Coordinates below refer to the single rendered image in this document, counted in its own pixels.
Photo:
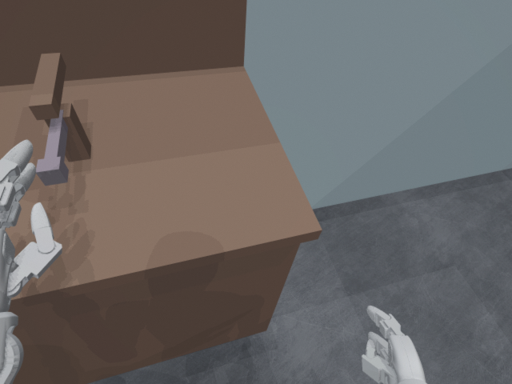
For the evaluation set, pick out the left robot hand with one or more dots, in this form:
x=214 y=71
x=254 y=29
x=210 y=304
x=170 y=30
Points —
x=16 y=176

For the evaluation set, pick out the right robot hand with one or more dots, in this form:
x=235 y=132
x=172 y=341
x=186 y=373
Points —
x=398 y=358

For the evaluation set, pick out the counter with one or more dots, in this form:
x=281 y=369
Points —
x=182 y=214

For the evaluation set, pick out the tap lever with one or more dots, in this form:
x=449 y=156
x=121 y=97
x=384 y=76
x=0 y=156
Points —
x=52 y=169

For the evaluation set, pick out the robot left forearm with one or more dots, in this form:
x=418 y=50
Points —
x=11 y=350

